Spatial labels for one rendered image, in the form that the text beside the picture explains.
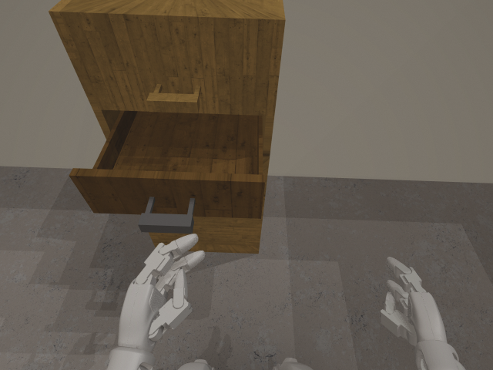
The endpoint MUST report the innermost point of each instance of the robot left forearm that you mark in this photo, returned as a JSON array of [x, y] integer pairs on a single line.
[[123, 358]]

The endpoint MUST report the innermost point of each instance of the handle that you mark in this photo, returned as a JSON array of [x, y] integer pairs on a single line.
[[173, 103], [167, 223]]

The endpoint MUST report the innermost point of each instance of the drawer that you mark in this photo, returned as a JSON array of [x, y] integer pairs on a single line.
[[215, 158]]

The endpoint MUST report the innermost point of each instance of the right robot hand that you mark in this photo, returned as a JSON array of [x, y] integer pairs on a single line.
[[420, 319]]

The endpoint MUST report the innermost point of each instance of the left robot hand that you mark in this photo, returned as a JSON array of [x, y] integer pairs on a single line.
[[145, 299]]

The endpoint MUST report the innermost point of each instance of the robot right forearm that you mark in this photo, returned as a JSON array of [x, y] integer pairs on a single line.
[[436, 355]]

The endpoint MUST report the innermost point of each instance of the cabinet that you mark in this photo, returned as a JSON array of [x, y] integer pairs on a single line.
[[227, 51]]

